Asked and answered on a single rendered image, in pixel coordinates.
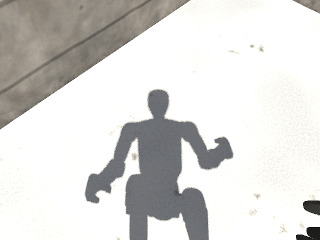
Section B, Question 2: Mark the robot right hand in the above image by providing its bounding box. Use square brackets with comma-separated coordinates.
[296, 200, 320, 240]

